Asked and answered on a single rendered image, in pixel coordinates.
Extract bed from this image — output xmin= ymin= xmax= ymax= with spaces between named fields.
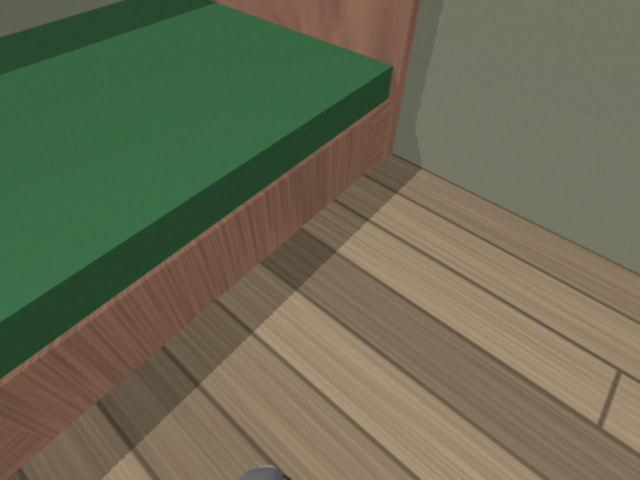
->
xmin=0 ymin=0 xmax=421 ymax=480

